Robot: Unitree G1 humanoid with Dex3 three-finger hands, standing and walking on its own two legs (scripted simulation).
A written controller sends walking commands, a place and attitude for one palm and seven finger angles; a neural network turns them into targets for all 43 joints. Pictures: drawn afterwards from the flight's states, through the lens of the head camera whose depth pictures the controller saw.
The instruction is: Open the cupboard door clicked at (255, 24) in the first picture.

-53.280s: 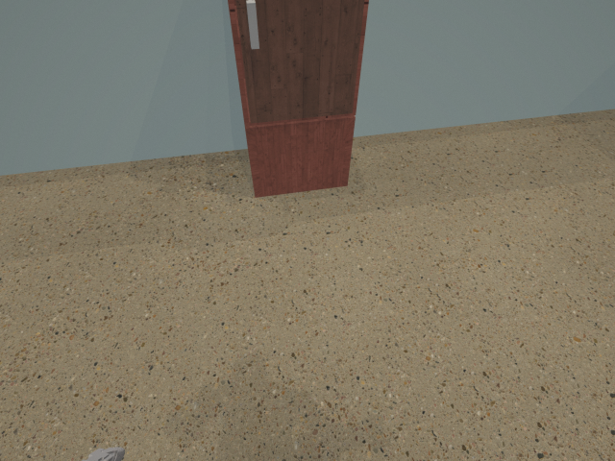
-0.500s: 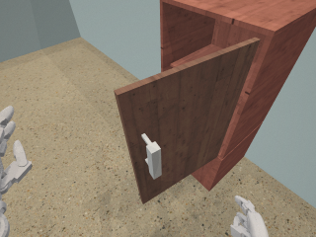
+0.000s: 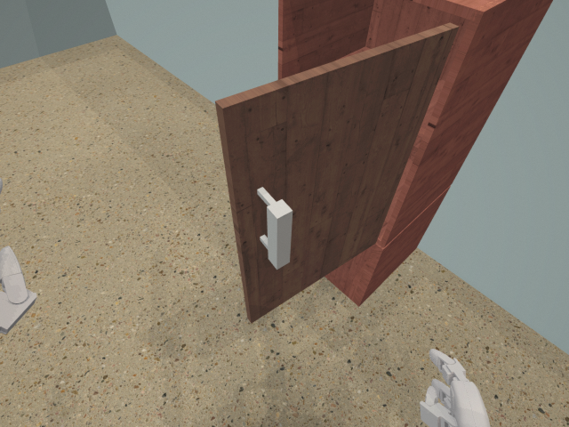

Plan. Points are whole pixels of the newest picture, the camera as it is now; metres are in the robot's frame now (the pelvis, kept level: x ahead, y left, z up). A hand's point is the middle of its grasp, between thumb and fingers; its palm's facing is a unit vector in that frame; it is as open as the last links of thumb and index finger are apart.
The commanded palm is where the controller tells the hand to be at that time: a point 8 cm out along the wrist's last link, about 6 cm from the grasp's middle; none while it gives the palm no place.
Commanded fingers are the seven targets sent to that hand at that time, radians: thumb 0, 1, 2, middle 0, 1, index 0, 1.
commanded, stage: step back with the hand held close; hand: left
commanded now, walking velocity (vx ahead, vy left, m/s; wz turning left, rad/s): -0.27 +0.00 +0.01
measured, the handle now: (271, 227) +0.40 +0.05 +0.04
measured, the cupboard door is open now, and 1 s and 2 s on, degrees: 82 82 82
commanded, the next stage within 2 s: stop stepping back and stand still in 0.50 s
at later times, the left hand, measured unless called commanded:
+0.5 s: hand out of the picture +0.12 +0.28 +0.16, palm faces +0.43 -0.76 -0.48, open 7.4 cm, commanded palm +0.04 +0.32 +0.19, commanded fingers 0.00 0.90 0.90 -0.20 -0.30 -0.20 -0.30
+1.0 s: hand out of the picture +0.00 +0.25 +0.18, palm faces +0.44 -0.78 -0.45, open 7.4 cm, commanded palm -0.05 +0.29 +0.19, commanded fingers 0.00 0.90 0.90 -0.20 -0.30 -0.20 -0.30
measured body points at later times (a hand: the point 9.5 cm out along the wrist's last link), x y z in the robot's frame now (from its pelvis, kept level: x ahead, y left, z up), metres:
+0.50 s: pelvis -0.08 +0.01 +0.00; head -0.05 +0.04 +0.45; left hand +0.09 +0.31 +0.19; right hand +0.11 -0.23 -0.07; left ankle -0.04 +0.10 -0.73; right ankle -0.01 -0.12 -0.73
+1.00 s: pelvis -0.19 -0.01 +0.01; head -0.20 +0.00 +0.45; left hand -0.03 +0.29 +0.20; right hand -0.05 -0.25 -0.08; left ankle -0.13 +0.09 -0.71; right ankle -0.29 -0.11 -0.73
